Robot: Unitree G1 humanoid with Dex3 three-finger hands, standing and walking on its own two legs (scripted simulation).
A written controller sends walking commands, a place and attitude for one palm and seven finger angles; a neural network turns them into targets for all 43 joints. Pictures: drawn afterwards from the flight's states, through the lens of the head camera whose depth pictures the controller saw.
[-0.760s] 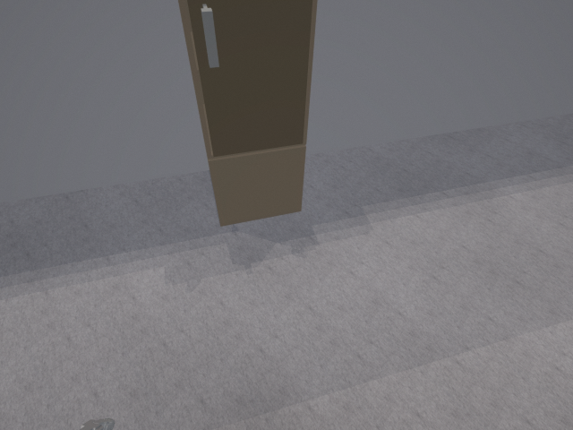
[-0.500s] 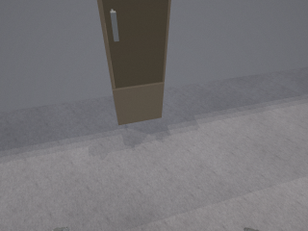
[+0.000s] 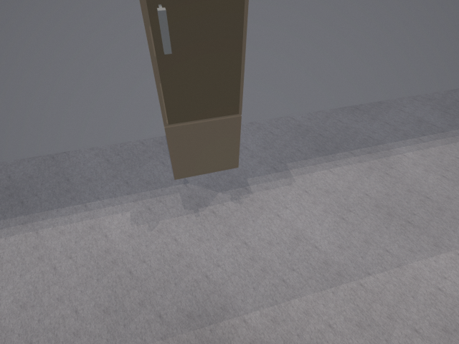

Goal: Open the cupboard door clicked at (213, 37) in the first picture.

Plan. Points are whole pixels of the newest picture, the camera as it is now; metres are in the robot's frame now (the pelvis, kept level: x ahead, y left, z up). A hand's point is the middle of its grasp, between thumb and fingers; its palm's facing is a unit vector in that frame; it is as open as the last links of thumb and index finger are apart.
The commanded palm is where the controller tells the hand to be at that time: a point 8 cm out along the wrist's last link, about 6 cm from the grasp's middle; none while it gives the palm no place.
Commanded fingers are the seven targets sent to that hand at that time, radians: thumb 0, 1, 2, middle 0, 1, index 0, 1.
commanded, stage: stand and wait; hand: left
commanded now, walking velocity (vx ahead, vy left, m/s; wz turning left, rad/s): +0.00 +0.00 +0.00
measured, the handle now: (164, 29) +1.08 +0.30 +0.09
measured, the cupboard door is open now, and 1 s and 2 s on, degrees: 0 0 0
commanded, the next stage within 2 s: look at it before walking up in 0.06 s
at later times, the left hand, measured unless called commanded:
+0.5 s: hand out of the picture +0.08 +0.24 -0.16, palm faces -0.02 -0.95 -0.32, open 7.4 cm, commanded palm none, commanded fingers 0.00 0.90 0.90 -0.20 -0.30 -0.20 -0.30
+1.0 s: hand out of the picture +0.06 +0.22 -0.17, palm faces -0.05 -0.97 -0.26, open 7.4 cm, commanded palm none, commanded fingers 0.00 0.90 0.90 -0.20 -0.30 -0.20 -0.30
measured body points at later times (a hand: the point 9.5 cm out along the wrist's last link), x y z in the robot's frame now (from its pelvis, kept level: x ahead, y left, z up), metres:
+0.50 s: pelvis +0.00 +0.00 +0.00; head +0.00 +0.00 +0.45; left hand +0.08 +0.29 -0.13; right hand +0.08 -0.30 -0.13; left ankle +0.01 +0.12 -0.74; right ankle +0.01 -0.12 -0.74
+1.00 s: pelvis +0.03 +0.00 -0.01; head +0.02 +0.00 +0.44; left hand +0.06 +0.27 -0.15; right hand +0.07 -0.28 -0.15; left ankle +0.01 +0.12 -0.74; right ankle +0.01 -0.12 -0.74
